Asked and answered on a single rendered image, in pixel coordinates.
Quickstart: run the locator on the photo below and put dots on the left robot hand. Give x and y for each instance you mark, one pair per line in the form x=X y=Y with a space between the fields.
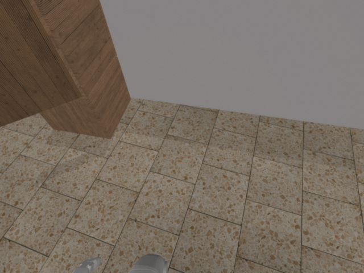
x=88 y=265

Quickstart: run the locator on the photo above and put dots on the cupboard door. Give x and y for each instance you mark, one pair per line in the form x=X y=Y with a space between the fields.
x=33 y=77

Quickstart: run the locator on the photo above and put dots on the robot left thigh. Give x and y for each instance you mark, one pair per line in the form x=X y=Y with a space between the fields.
x=150 y=263

